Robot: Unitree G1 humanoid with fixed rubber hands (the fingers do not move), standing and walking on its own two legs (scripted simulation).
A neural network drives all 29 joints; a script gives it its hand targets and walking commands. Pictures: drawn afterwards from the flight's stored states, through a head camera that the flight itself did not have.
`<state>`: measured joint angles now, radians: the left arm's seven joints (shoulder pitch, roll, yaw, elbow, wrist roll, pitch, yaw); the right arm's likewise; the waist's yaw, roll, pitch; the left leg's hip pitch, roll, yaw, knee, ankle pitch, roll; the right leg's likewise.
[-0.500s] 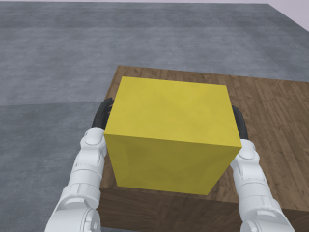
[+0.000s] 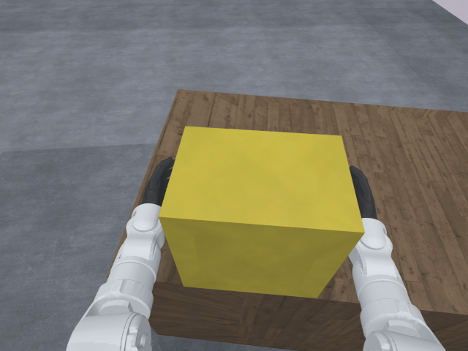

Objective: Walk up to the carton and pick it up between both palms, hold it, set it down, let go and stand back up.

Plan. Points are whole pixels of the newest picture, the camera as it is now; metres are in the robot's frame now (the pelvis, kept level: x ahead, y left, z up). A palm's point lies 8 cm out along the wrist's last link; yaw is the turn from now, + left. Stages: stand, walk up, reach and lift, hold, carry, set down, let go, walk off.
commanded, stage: set down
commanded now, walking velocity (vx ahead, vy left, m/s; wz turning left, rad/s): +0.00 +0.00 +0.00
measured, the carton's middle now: (255, 218) +0.36 -0.03 -0.01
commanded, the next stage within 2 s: none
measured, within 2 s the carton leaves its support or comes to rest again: rests again in 0.02 s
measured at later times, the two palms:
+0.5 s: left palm (159, 201) +0.38 +0.15 +0.03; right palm (362, 218) +0.34 -0.22 +0.03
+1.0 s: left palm (160, 201) +0.38 +0.15 +0.02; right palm (362, 218) +0.34 -0.22 +0.03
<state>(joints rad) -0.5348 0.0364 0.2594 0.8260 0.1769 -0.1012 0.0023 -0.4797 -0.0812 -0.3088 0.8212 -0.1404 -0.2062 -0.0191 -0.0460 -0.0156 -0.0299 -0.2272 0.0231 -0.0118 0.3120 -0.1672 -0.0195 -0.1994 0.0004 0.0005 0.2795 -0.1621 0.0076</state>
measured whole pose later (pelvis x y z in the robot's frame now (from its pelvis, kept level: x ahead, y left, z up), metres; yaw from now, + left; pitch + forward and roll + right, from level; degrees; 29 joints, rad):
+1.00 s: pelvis -0.01 +0.00 +0.00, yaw -2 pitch +8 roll +0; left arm -0.66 0.04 0.36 1.06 0.24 -0.31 0.02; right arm -0.57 -0.08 -0.44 0.98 -0.23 -0.37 0.01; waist -0.03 -0.02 -0.04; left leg -0.33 0.03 0.03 0.34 -0.16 -0.01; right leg -0.32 0.00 0.01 0.32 -0.15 0.01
